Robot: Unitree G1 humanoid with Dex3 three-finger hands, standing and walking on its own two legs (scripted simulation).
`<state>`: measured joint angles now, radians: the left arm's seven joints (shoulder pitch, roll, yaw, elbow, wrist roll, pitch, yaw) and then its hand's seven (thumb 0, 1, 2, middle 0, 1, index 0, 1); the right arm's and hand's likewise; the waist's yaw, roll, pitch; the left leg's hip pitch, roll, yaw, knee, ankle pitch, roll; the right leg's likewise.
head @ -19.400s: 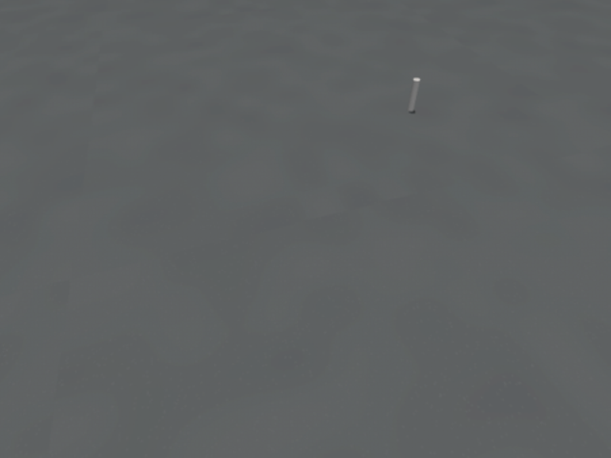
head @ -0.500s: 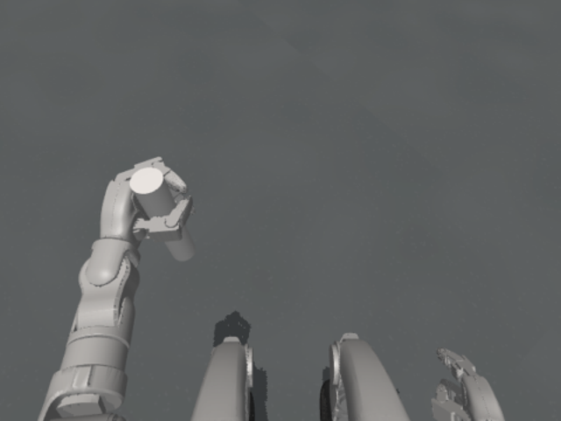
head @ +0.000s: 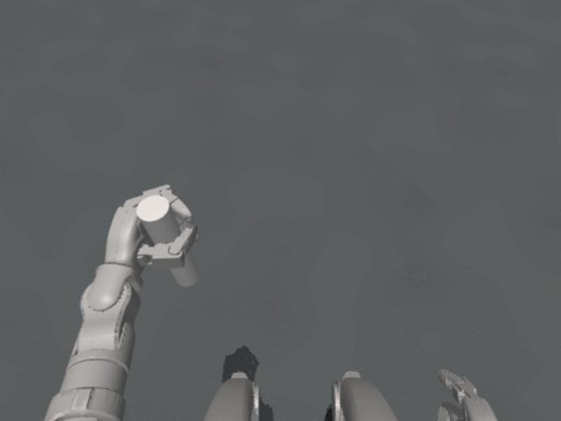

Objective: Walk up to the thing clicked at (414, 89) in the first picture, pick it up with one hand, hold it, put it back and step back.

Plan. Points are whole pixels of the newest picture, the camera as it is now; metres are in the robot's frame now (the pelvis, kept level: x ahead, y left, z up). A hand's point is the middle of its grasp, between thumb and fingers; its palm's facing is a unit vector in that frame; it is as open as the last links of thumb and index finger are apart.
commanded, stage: lift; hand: left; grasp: from the side
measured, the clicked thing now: (173, 247) +0.36 +0.19 +0.00
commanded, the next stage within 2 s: hold in 0.46 s
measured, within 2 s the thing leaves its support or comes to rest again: neither
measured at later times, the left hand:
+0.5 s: hand (173, 220) +0.36 +0.17 +0.08, palm faces -0.10 -0.99 +0.01, open 5.2 cm
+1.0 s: hand (177, 215) +0.35 +0.15 +0.10, palm faces -0.11 -0.99 +0.01, open 5.2 cm
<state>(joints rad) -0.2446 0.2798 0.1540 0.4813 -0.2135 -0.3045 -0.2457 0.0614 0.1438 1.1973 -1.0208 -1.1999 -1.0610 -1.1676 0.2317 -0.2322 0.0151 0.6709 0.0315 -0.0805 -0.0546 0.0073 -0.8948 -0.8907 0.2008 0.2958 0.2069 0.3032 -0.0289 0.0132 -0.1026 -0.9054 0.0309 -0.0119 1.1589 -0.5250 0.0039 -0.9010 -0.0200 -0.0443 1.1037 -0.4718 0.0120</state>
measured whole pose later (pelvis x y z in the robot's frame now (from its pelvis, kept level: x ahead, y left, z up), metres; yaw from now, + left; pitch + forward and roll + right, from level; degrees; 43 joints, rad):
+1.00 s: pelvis +0.02 -0.01 +0.05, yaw +0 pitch +7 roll -1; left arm -0.19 0.25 0.18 0.52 -0.23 -0.33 -0.32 0.06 0.15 1.20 -1.01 -1.22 -1.05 -1.18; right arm 0.24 -0.23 0.01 0.68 0.02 -0.06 -0.08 0.01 -0.88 -0.89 0.20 0.30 0.21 0.30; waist -0.02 0.01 -0.05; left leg -0.55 0.04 0.00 0.85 -0.43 -0.01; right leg -0.56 -0.01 -0.04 0.83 -0.39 0.00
